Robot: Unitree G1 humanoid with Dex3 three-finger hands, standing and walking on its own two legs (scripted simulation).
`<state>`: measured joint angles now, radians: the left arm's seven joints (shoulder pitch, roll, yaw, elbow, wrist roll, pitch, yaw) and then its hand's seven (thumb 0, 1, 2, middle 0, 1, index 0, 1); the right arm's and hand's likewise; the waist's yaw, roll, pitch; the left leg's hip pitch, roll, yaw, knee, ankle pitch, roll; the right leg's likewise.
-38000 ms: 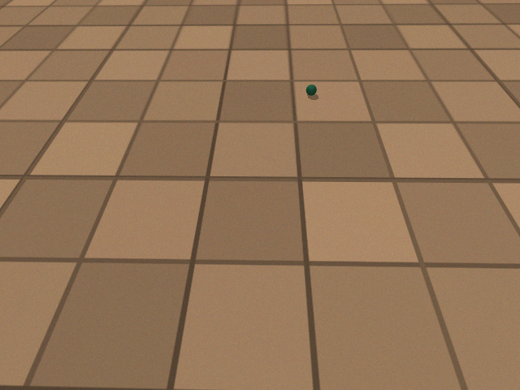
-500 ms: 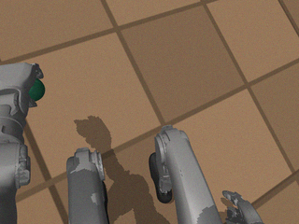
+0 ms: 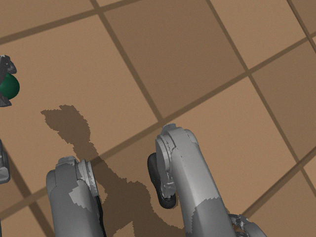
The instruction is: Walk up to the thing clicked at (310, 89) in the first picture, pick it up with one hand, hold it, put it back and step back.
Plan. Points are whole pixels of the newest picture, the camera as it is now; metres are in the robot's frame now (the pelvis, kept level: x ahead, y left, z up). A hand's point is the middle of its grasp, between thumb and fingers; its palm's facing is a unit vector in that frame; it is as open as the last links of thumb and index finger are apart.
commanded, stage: crouch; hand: left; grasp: from above
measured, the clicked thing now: (1, 85) +0.53 +0.25 -0.20
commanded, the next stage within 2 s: lower in 0.10 s
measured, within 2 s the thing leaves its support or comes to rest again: rests again in 1.78 s
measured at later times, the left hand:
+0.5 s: hand (2, 91) +0.52 +0.26 -0.21, palm faces -0.48 -0.04 -0.88, open 9.3 cm
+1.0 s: hand (12, 96) +0.52 +0.25 -0.26, palm faces -0.48 -0.05 -0.88, open 9.3 cm
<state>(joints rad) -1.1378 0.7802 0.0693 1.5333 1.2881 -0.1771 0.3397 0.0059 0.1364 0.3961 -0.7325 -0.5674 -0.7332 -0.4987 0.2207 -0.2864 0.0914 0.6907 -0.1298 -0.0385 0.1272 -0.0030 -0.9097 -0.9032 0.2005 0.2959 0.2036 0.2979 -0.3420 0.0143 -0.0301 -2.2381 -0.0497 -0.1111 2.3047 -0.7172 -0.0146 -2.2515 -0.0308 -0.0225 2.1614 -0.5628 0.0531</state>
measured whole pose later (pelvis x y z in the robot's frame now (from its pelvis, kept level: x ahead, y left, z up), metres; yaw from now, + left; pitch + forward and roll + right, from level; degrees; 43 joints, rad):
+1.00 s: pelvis +0.00 +0.01 -0.04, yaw -5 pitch +35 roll -13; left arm -1.19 0.94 0.08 1.64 1.33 -0.18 0.44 0.00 0.13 0.38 -0.76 -0.54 -0.76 -0.48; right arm 0.20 -0.33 0.22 0.63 -0.17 -0.10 0.16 0.00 -0.91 -0.90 0.20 0.30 0.20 0.30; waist -0.42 -0.05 0.10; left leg -2.35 -0.05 -0.17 2.47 -0.73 0.00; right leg -2.32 -0.02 -0.07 2.26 -0.55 0.06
